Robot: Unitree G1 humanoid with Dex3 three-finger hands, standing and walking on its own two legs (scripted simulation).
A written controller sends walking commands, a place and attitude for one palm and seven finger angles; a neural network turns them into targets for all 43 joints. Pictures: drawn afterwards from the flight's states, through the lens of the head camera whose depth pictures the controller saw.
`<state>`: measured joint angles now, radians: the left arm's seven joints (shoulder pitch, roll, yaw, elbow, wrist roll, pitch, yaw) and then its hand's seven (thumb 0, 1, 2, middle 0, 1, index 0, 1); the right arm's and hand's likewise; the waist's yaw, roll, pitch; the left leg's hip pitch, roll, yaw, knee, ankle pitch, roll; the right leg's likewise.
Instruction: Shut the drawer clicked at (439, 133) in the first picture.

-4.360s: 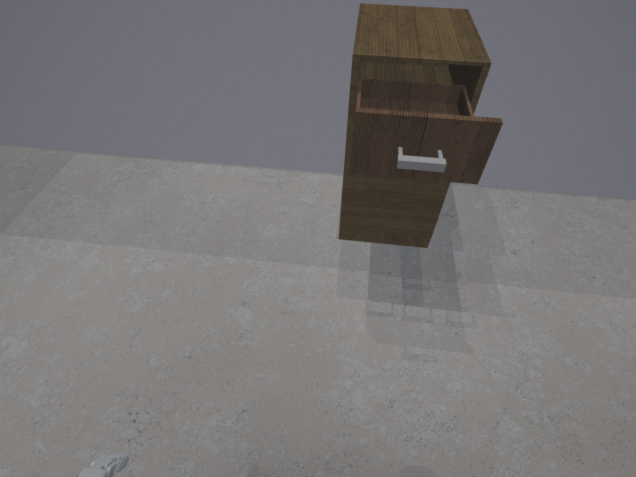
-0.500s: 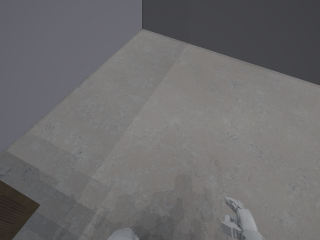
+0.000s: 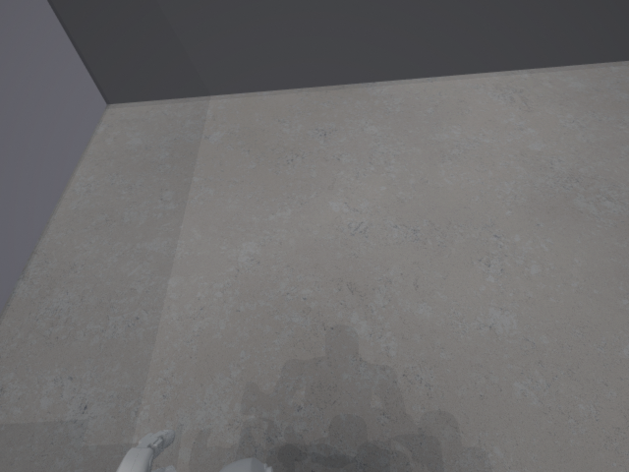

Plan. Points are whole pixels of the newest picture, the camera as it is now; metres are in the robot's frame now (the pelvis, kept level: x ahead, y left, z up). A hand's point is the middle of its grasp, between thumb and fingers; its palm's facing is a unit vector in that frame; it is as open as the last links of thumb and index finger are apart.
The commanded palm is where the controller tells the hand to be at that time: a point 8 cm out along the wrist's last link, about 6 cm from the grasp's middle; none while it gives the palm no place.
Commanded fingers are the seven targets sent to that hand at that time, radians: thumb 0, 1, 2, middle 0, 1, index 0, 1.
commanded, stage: walk to a spot facing it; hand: left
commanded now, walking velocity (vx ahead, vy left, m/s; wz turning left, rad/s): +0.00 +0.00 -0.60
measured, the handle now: out of the picture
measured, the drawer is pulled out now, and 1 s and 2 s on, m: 0.30 0.30 0.30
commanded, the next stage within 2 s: turn to face it in 1.30 s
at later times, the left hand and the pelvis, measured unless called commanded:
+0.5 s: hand out of the picture +0.11 +0.23 -0.17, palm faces -0.21 -0.96 -0.19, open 7.4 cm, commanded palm none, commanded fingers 0.00 0.90 0.90 -0.20 -0.30 -0.20 -0.30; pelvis -0.01 +0.05 +0.01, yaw -18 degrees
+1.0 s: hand out of the picture +0.14 +0.13 -0.13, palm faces -0.51 -0.82 -0.27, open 7.4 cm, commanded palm none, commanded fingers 0.00 0.90 0.90 -0.20 -0.30 -0.20 -0.30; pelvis -0.05 +0.02 +0.01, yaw -34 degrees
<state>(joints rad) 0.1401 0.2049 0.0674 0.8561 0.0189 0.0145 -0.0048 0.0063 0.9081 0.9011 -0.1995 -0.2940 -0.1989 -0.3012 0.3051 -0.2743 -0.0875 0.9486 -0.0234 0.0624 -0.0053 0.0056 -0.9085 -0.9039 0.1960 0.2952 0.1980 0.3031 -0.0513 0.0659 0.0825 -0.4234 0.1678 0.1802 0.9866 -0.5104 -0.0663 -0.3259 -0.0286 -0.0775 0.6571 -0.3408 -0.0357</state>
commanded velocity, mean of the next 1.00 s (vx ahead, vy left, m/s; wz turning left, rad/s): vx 0.06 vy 0.00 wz -0.59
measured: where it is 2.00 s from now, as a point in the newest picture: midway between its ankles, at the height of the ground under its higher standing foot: outside the picture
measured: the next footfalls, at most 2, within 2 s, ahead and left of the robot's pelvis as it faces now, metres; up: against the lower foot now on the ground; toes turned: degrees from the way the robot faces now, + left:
left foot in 0.40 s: +0.08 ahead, +0.13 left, +0.00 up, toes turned -12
right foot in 0.90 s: -0.09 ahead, -0.07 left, +0.00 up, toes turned -38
